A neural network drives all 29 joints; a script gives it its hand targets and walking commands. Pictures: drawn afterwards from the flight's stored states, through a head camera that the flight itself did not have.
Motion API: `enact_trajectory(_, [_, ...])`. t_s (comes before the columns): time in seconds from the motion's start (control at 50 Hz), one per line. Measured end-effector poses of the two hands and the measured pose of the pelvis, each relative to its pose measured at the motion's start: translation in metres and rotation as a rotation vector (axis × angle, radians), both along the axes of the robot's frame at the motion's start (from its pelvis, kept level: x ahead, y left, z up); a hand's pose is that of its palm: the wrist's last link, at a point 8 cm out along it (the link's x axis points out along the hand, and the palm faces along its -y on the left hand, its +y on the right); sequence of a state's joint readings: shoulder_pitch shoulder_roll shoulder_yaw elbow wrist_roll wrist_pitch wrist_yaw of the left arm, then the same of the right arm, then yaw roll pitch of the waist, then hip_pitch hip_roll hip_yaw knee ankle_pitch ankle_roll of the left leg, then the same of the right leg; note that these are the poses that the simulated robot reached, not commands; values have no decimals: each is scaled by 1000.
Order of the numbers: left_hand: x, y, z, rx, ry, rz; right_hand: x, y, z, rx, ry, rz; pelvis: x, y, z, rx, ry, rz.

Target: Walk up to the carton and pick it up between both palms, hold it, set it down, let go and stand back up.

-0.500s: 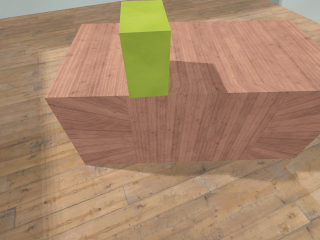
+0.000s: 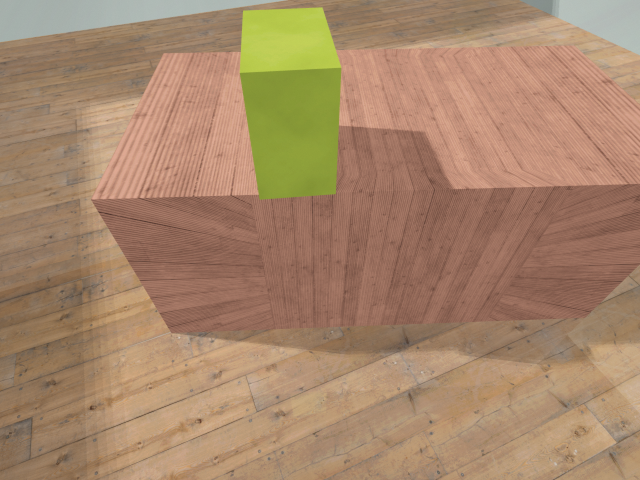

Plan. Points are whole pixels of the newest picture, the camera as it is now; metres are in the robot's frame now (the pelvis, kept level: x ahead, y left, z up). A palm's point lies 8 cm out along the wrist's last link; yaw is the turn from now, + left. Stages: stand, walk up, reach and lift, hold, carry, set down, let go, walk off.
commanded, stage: walk up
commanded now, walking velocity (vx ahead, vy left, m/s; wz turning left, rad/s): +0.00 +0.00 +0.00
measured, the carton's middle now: (290, 104) +0.86 +0.11 +0.01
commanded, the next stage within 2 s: none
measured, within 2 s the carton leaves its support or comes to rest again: neither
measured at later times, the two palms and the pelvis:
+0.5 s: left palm out of the picture -0.03 +0.31 -0.18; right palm out of the picture +0.04 -0.19 -0.15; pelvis +0.04 +0.07 -0.03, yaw +4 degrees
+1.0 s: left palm (180, 354) +0.33 +0.26 -0.15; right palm out of the picture +0.15 -0.19 -0.17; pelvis +0.24 +0.03 -0.03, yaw +2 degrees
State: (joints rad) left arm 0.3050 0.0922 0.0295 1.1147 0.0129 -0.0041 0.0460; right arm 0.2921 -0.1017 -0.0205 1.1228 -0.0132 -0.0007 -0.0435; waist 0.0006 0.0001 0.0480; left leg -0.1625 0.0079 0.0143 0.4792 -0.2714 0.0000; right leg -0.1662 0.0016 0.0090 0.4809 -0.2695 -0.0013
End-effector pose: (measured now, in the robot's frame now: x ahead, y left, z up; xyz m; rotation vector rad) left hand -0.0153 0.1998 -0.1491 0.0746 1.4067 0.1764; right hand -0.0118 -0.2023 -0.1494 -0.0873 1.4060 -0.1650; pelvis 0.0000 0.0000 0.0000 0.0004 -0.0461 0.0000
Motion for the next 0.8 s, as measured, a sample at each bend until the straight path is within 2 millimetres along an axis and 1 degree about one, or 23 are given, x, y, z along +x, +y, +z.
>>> enact_trajectory(0.16, [-12,-5,-1,-14,23,-8,-15,5,-1,12,30,6,-4,1,1,-1,-7,3])
enact_trajectory(0.2, [-14,-1,0,-8,1,-7,-17,3,-1,11,35,29,-2,2,0,-9,-3,22])
enact_trajectory(0.24, [-20,9,0,8,-10,20,-15,-2,1,-2,48,68,0,6,-1,-10,-2,46])
enact_trajectory(0.3, [-39,27,2,33,15,67,3,-8,7,-32,34,131,4,17,-1,-13,-6,73])
enact_trajectory(0.36, [-56,50,0,46,71,96,33,-9,13,-72,-27,167,13,33,-4,-20,-14,90])
enact_trajectory(0.4, [-59,69,-6,48,109,92,52,-6,15,-105,-81,172,22,46,-10,-22,-20,99])
enact_trajectory(0.44, [-51,90,-19,49,127,65,60,-2,8,-141,-118,158,31,60,-23,-20,-26,101])
enact_trajectory(0.46, [-43,99,-23,50,124,46,60,2,4,-152,-120,137,35,65,-28,-9,-33,91])
enact_trajectory(0.5, [-16,115,-26,54,88,10,53,13,1,-153,-96,85,44,70,-29,11,-44,73])
enact_trajectory(0.54, [21,125,-22,61,21,-28,46,25,3,-136,-60,56,54,73,-25,19,-48,62])
enact_trajectory(0.6, [80,133,-8,74,-90,-87,41,42,9,-101,-28,43,71,76,-15,20,-46,49])
enact_trajectory(0.64, [116,134,2,79,-147,-120,41,51,13,-77,-13,31,85,76,-9,18,-40,46])
enact_trajectory(0.7, [165,131,13,81,-206,-156,43,60,15,-45,19,12,107,75,-4,17,-30,44])
enact_trajectory(0.74, [197,125,18,79,-236,-178,48,63,16,-29,44,-1,124,72,-3,19,-23,40])
enact_trajectory(0.8, [245,111,20,72,-275,-212,59,60,14,-10,81,-15,152,65,-6,24,-17,30])
